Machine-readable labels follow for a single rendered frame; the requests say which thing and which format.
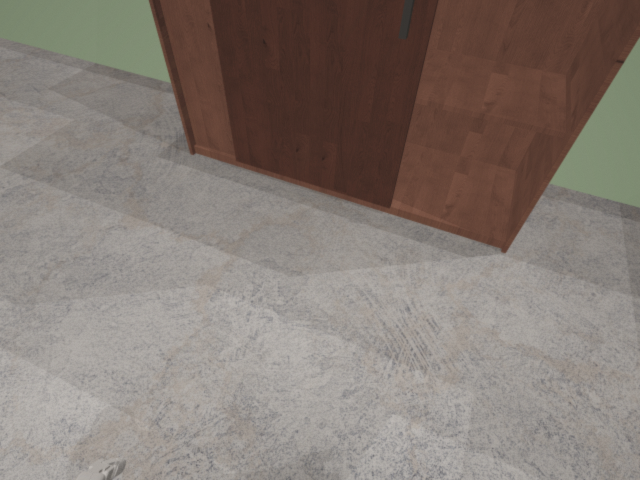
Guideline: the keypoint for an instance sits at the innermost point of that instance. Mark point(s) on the wardrobe door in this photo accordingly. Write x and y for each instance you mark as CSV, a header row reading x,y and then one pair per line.
x,y
192,36
322,91

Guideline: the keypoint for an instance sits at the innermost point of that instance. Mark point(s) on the left robot hand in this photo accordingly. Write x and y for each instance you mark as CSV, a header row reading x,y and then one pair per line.
x,y
103,469

